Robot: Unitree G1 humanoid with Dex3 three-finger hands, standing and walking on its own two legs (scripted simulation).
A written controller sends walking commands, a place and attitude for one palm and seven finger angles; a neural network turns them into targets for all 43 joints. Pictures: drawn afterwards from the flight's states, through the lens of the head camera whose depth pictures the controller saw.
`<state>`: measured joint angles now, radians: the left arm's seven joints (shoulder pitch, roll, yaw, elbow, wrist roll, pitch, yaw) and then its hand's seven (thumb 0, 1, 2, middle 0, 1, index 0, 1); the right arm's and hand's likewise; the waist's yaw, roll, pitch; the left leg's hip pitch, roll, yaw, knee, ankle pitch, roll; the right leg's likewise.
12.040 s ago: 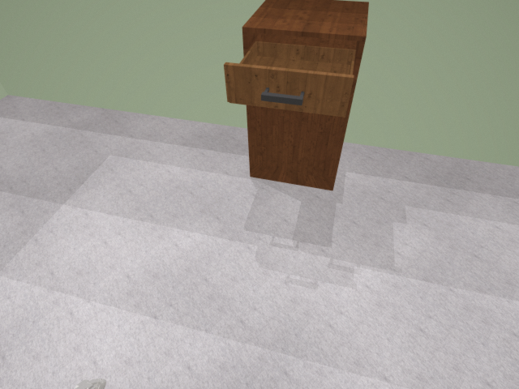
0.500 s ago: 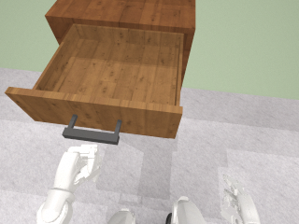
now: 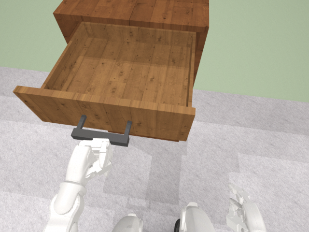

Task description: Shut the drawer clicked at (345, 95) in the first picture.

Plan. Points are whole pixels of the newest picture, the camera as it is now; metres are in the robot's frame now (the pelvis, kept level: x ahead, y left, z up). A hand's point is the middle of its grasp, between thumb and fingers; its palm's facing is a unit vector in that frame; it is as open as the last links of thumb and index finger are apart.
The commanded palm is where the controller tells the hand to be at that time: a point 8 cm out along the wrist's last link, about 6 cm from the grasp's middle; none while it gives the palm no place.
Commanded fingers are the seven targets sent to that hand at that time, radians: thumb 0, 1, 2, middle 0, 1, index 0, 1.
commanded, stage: push the drawer shut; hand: left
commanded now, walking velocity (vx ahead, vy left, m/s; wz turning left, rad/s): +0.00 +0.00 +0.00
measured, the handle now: (103, 129) +0.36 +0.14 +0.04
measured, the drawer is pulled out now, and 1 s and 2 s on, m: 0.29 0.17 0.05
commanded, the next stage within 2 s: none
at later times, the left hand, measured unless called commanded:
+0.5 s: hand (115, 139) +0.33 +0.11 +0.04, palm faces -0.16 -0.98 -0.07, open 3.2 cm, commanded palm +0.34 +0.16 +0.04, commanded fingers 0.00 0.90 0.90 -1.40 -1.60 -1.40 -1.60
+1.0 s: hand (121, 115) +0.40 +0.10 +0.03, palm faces -0.14 -0.99 -0.08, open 3.1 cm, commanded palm +0.40 +0.16 +0.04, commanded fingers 0.00 0.90 0.90 -1.40 -1.60 -1.40 -1.60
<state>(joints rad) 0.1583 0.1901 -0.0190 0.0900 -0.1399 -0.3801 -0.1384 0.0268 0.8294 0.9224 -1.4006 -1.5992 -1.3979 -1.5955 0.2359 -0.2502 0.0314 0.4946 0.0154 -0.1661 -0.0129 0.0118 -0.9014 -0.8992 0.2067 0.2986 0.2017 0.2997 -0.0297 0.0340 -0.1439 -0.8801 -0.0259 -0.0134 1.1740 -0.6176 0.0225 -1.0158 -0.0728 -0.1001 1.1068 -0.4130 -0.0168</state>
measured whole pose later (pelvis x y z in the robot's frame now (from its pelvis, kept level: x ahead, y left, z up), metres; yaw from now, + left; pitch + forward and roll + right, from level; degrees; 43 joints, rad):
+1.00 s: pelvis -0.02 +0.00 +0.00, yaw -1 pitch +21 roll +0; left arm -0.51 0.24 0.13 0.75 -0.12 -0.44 -0.13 0.02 0.77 0.94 -1.40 -1.60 -1.40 -1.60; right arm 0.27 -0.27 0.03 0.62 0.01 -0.11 -0.01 0.01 -0.90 -0.90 0.21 0.30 0.20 0.30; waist -0.10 0.03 -0.12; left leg -0.94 -0.02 0.01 1.14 -0.56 0.02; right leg -1.08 -0.07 -0.08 1.07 -0.35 -0.02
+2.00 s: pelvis -0.02 +0.01 -0.01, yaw -2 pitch +27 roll -2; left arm -1.03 0.44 0.32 1.24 -0.01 -0.46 -0.14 0.07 0.75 0.92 -1.40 -1.60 -1.40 -1.60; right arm 0.38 -0.28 0.06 0.62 -0.05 -0.01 0.03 0.00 -0.90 -0.90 0.21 0.30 0.20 0.30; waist -0.23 0.04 -0.10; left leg -1.12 0.00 0.01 1.22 -0.58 0.03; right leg -1.24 -0.04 -0.08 1.09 -0.33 -0.01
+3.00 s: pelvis -0.04 +0.02 -0.04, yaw -3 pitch +33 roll -5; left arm -1.40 0.65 0.27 1.43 0.07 -0.32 -0.13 0.09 0.51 0.91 -1.40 -1.60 -1.40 -1.60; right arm 0.43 -0.27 0.11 0.64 -0.09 -0.03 0.03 0.00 -0.90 -0.90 0.21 0.30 0.20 0.30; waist -0.35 0.05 -0.09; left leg -1.32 0.00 -0.04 1.32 -0.57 0.04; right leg -1.39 -0.04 -0.13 1.11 -0.29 -0.01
